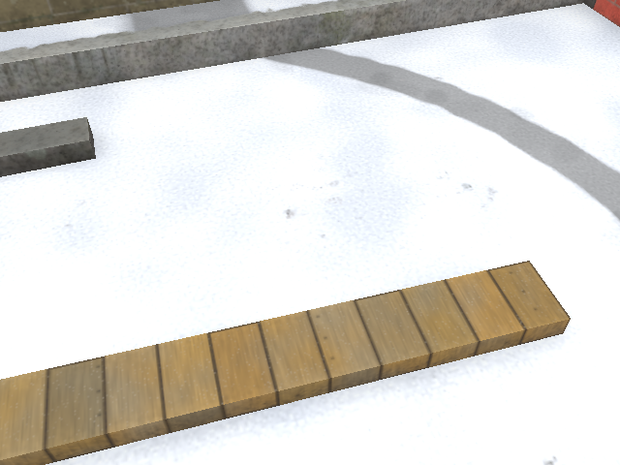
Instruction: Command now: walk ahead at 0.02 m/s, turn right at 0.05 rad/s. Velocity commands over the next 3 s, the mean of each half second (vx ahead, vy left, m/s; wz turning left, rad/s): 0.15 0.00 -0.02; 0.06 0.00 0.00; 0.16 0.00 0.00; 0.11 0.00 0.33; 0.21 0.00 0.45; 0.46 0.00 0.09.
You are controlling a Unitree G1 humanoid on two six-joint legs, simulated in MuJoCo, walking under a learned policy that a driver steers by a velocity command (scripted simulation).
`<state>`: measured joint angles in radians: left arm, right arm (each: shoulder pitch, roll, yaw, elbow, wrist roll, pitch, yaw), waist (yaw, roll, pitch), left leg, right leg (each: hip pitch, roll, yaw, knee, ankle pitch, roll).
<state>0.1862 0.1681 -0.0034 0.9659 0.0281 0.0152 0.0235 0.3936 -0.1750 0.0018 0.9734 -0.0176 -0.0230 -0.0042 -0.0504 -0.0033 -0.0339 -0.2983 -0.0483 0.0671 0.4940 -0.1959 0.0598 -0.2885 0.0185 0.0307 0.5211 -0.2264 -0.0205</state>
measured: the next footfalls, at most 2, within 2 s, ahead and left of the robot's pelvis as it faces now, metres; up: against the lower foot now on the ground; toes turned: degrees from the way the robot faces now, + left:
right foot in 0.72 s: +0.22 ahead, -0.07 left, +0.00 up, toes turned -2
right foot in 1.52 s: +0.34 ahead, -0.12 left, +0.00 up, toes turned -4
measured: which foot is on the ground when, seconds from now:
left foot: down 0.00-1.00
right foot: down 0.00-0.38, up 0.40-0.70, down 0.72-1.00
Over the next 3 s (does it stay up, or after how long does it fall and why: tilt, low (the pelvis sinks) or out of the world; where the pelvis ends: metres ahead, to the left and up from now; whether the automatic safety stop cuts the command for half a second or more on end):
stays up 0.58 0.03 0.00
